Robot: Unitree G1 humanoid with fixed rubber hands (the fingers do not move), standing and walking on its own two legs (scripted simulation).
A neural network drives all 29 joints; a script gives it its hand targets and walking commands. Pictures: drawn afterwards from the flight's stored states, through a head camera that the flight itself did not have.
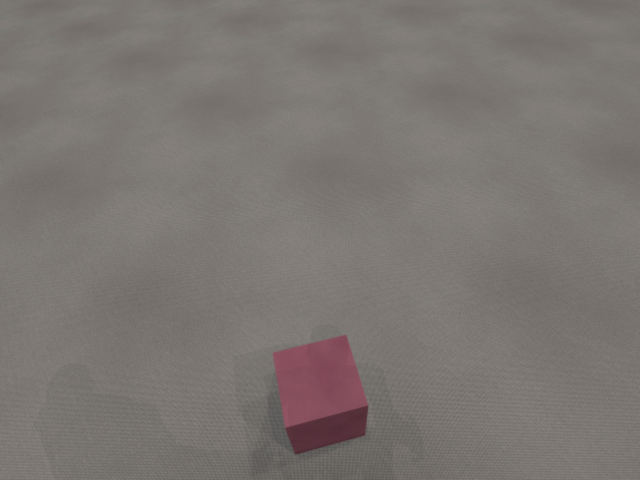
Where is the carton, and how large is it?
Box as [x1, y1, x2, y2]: [273, 335, 367, 454]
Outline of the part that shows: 346,335 273,352 284,424 295,454 364,434 367,413 367,402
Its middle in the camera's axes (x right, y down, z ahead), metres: -0.01 +0.44 +1.11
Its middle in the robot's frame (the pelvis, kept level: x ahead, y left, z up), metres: +0.48 +0.09 -0.65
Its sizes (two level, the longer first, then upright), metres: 0.210 0.200 0.250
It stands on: the floor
